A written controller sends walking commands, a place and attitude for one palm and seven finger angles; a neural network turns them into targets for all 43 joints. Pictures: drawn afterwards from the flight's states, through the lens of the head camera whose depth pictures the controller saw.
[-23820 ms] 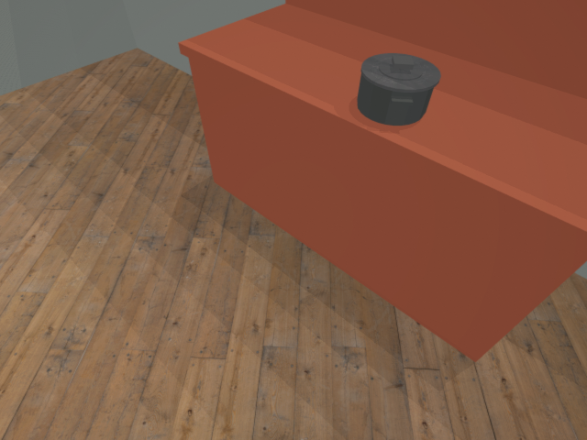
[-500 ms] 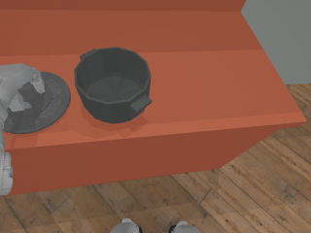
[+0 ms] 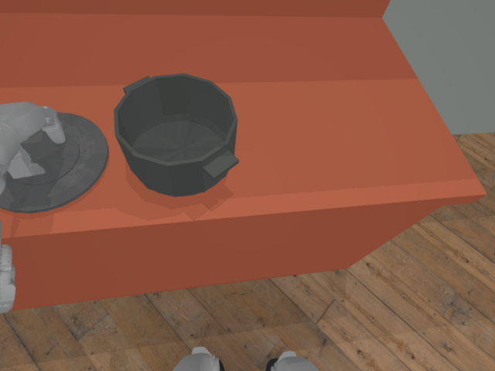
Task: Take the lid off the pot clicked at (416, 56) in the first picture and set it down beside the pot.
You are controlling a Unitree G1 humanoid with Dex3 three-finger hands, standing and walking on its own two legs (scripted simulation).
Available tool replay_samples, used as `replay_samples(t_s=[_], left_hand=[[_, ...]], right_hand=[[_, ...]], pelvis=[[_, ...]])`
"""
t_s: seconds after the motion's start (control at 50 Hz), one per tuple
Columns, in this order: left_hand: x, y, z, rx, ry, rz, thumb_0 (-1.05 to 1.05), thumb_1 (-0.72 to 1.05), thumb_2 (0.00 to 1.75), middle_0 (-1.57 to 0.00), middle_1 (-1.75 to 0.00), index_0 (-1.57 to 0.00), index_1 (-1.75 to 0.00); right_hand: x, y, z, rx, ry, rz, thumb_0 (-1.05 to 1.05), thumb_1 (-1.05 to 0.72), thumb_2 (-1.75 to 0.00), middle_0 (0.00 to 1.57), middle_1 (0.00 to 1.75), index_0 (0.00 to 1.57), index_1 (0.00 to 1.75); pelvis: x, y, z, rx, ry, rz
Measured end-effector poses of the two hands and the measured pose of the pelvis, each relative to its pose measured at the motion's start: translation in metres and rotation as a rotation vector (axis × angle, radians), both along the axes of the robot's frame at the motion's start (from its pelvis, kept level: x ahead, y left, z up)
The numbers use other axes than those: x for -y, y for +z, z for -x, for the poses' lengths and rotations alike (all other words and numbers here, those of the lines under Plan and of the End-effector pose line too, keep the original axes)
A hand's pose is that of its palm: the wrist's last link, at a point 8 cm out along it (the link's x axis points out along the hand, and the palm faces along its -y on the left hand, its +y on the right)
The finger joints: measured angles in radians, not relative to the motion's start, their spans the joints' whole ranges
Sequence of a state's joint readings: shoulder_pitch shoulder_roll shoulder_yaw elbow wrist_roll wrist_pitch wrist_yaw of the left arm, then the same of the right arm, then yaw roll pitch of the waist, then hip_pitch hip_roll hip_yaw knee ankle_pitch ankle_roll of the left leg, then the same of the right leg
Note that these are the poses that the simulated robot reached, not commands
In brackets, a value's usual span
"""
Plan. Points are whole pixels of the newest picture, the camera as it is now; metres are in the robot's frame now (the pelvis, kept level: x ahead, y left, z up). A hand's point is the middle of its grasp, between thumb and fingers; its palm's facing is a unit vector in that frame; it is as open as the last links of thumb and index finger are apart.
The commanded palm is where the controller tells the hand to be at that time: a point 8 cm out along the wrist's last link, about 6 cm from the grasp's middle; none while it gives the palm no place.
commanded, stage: open the fingers wide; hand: left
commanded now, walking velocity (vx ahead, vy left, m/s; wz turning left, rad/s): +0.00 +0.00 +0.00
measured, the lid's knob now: (38, 149) +0.47 +0.34 +0.01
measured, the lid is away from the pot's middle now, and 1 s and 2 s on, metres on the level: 0.24 0.24 0.24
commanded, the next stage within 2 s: raise the empty hand in 0.44 s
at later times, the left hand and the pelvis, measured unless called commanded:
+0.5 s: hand (25, 158) +0.44 +0.34 +0.03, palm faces -0.45 -0.11 -0.89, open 10.9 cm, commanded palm +0.47 +0.33 +0.09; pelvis +0.00 +0.00 +0.00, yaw +0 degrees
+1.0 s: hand (6, 140) +0.44 +0.35 +0.08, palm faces -0.40 -0.12 -0.91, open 11.0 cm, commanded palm +0.46 +0.33 +0.14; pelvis +0.01 +0.01 +0.01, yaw +1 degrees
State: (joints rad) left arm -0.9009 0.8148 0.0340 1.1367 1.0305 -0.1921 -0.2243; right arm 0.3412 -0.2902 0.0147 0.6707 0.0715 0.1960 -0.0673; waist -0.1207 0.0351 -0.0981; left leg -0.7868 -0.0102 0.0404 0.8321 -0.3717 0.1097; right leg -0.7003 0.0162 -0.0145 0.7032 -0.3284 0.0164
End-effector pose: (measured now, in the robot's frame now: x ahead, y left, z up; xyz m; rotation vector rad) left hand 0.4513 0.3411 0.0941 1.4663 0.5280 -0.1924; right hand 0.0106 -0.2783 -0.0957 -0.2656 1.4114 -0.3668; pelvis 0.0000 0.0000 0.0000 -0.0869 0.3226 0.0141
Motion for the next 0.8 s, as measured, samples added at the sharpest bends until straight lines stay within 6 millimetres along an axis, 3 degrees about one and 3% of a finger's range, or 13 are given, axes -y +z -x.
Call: replay_samples(t_s=[0.3, 0.6, 0.8], left_hand=[[-0.002, -0.001, 0.006, -0.015, -0.007, -0.005, 0.00, 0.03, 0.66, -0.40, -0.90, -0.39, -0.88], [0.000, 0.000, 0.005, -0.002, -0.019, -0.005, 0.00, 0.01, 0.62, -0.36, -0.89, -0.35, -0.88], [-0.003, 0.018, 0.005, 0.032, 0.004, -0.009, 0.00, 0.02, 0.61, -0.35, -0.88, -0.35, -0.88]], right_hand=[[0.000, 0.000, 0.000, -0.012, 0.000, -0.005, 0.01, -0.91, -0.90, 0.20, 0.30, 0.20, 0.30], [-0.003, 0.001, -0.001, -0.009, -0.001, -0.008, 0.01, -0.91, -0.90, 0.20, 0.30, 0.20, 0.30], [-0.009, 0.003, -0.009, 0.022, 0.003, -0.026, 0.01, -0.91, -0.90, 0.20, 0.30, 0.20, 0.30]], pelvis=[[0.001, 0.001, -0.001, 0.005, 0.005, 0.001], [-0.003, 0.002, -0.002, 0.009, 0.006, 0.003], [-0.005, 0.007, -0.003, 0.035, 0.010, 0.000]])
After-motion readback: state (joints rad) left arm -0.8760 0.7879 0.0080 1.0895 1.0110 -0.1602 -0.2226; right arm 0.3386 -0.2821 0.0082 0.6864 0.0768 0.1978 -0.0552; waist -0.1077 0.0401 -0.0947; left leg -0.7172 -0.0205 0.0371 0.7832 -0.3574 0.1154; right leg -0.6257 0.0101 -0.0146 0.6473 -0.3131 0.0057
